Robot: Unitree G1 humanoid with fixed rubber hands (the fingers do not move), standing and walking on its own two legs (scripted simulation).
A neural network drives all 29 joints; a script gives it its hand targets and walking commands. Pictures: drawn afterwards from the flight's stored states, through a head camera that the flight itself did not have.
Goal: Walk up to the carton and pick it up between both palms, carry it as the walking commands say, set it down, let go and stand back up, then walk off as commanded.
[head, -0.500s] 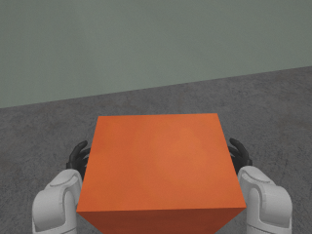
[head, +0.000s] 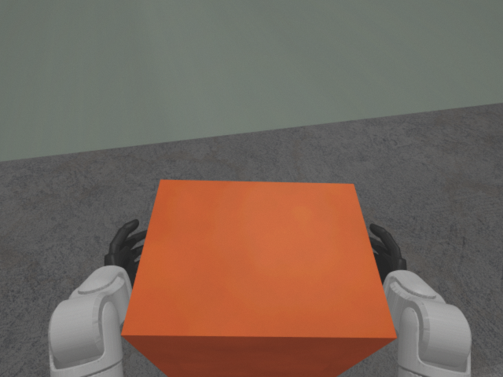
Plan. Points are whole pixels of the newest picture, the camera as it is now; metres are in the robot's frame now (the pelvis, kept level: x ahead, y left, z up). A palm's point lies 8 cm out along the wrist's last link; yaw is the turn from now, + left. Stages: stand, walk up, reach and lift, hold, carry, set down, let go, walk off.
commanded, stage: carry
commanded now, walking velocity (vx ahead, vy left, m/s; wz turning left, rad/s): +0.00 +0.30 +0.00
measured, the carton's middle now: (254, 290) +0.26 +0.01 +0.00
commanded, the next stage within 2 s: none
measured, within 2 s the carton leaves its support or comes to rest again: neither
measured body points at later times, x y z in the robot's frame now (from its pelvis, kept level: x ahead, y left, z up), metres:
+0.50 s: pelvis -0.06 +0.17 +0.01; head -0.05 +0.20 +0.46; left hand +0.18 +0.40 +0.07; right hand +0.23 +0.03 +0.09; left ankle -0.05 +0.30 -0.72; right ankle -0.03 -0.01 -0.67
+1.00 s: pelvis -0.10 +0.24 +0.01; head -0.11 +0.25 +0.46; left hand +0.15 +0.44 +0.09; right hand +0.16 +0.07 +0.09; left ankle -0.05 +0.30 -0.72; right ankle -0.09 +0.13 -0.72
